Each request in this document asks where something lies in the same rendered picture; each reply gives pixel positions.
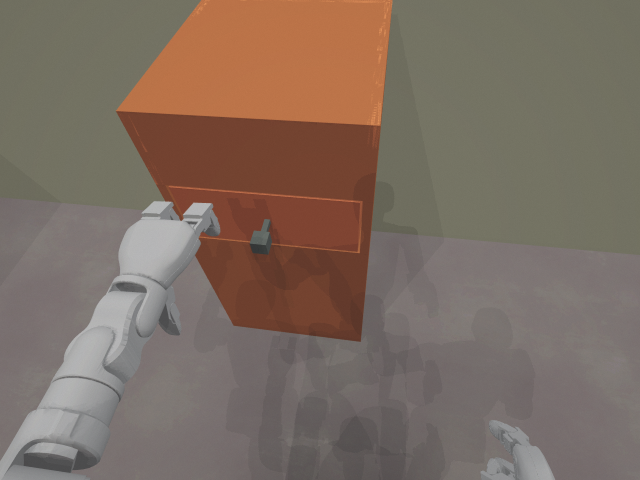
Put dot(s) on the robot right hand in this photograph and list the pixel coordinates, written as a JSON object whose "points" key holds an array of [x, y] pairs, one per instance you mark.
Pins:
{"points": [[529, 462]]}

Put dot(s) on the drawer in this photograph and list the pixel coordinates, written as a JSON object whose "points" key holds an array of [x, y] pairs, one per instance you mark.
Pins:
{"points": [[295, 220]]}

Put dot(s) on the handle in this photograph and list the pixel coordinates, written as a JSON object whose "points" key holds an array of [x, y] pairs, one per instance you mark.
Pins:
{"points": [[261, 240]]}

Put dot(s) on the robot left hand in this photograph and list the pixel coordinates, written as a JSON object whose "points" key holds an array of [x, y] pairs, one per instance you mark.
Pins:
{"points": [[160, 247]]}

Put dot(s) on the robot left forearm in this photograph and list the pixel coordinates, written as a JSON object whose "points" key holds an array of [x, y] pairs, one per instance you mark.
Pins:
{"points": [[69, 429]]}

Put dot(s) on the cabinet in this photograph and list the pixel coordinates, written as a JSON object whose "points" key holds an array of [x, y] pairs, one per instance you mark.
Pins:
{"points": [[280, 97]]}

